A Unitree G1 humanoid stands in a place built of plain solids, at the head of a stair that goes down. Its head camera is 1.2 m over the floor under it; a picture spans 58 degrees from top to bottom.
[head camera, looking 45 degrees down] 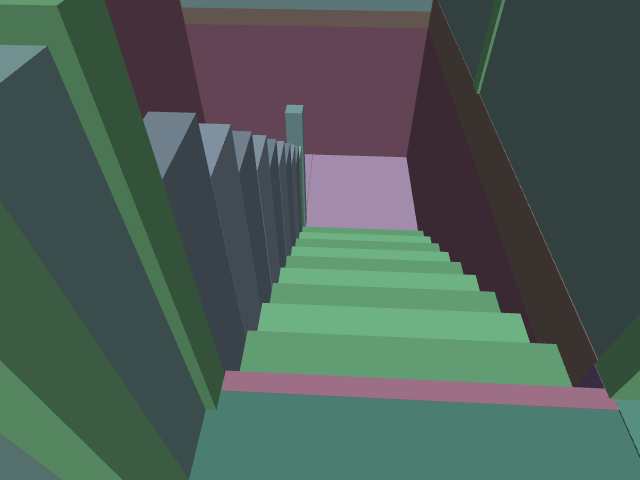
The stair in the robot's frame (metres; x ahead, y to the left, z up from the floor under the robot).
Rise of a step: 0.18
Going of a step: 0.26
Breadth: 1.13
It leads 3 degrees to the right of straight ahead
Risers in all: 10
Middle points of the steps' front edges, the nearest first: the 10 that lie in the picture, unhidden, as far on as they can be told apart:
0.61 -0.28 0.00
0.87 -0.29 -0.18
1.13 -0.31 -0.35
1.39 -0.32 -0.53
1.65 -0.33 -0.71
1.91 -0.35 -0.89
2.17 -0.36 -1.06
2.43 -0.37 -1.24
2.69 -0.39 -1.42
2.95 -0.40 -1.60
